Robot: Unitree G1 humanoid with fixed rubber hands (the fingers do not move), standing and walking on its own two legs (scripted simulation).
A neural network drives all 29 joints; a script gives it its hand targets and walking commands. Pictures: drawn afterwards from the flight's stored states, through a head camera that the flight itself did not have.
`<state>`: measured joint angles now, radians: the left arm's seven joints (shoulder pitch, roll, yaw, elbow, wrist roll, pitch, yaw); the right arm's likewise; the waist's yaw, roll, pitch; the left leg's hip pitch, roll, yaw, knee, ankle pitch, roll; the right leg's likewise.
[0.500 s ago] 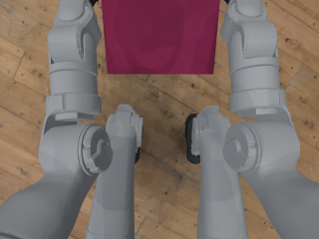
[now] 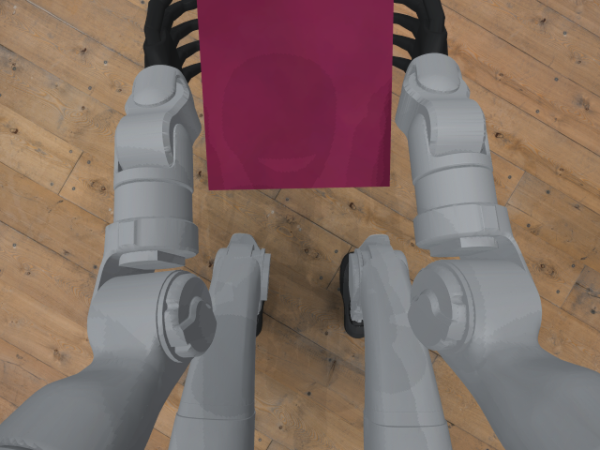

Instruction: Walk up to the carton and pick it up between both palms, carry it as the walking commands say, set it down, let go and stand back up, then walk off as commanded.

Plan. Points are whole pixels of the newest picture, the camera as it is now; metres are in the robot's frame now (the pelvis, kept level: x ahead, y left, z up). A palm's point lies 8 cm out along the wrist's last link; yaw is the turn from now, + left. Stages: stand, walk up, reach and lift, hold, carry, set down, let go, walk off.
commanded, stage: reach and lift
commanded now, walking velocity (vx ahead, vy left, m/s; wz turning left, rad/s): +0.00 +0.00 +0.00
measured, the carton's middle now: (296, 69) +0.54 +0.03 -0.13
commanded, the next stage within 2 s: none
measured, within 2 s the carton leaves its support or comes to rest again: neither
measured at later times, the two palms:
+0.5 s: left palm (116, 50) +0.47 +0.16 +0.05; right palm (473, 33) +0.49 -0.11 +0.05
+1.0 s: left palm (45, 28) +0.45 +0.16 +0.12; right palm (524, 4) +0.47 -0.10 +0.12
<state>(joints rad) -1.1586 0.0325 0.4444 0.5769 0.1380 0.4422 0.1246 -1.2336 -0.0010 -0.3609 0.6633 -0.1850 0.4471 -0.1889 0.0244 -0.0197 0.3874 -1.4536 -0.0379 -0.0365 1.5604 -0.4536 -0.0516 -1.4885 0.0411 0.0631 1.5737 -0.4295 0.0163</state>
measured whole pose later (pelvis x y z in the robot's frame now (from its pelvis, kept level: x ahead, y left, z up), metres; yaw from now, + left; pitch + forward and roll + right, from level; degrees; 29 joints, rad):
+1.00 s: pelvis +0.10 +0.01 +0.15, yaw +0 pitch +23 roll +0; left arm -0.50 -0.19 0.43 0.51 0.29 0.35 0.04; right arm -0.54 0.25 -0.39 0.52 -0.35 0.34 -0.11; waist 0.03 0.01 -0.14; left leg -0.95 -0.02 -0.06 0.88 -0.34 -0.02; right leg -0.96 0.02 0.06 0.88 -0.32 0.01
